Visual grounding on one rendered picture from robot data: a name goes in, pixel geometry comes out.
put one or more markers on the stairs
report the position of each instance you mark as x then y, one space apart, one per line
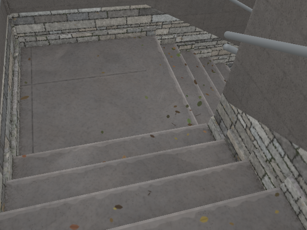
201 80
174 179

